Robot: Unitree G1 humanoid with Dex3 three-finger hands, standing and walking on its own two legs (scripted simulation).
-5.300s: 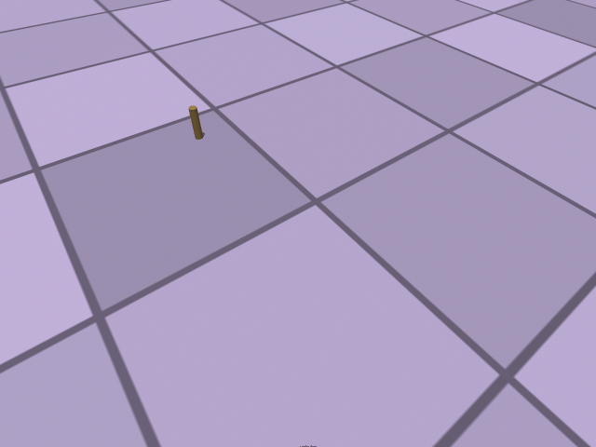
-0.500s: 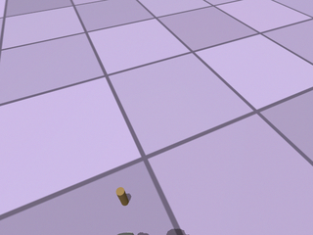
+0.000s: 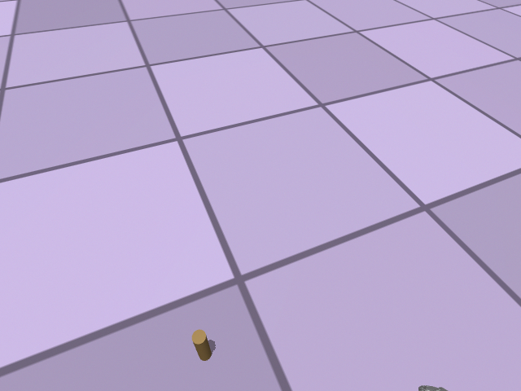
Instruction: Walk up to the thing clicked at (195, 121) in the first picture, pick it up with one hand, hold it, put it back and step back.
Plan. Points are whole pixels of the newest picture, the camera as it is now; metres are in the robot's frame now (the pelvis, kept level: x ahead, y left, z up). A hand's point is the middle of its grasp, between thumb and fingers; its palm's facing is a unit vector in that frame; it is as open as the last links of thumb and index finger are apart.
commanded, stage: walk up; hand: left
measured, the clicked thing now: (202, 346) +0.39 +0.20 -0.68
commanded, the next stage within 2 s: stand in 0.82 s
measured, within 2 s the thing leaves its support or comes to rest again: neither
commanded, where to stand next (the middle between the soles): +0.06 -0.01 m, yaw +0 degrees
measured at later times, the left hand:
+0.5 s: hand out of the picture +0.08 +0.24 -0.15, palm faces -0.02 -0.95 -0.32, open 7.4 cm
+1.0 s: hand out of the picture +0.10 +0.24 -0.15, palm faces -0.02 -0.94 -0.33, open 7.4 cm
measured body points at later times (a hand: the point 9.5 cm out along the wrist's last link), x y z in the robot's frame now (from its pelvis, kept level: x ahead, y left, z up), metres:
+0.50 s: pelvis +0.01 -0.01 +0.01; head +0.02 -0.01 +0.45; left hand +0.09 +0.29 -0.13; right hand +0.08 -0.31 -0.13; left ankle +0.04 +0.12 -0.74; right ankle +0.02 -0.14 -0.74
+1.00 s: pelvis +0.02 -0.01 +0.01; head +0.03 -0.01 +0.46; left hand +0.10 +0.29 -0.13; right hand +0.10 -0.31 -0.13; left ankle +0.04 +0.12 -0.74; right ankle +0.02 -0.14 -0.74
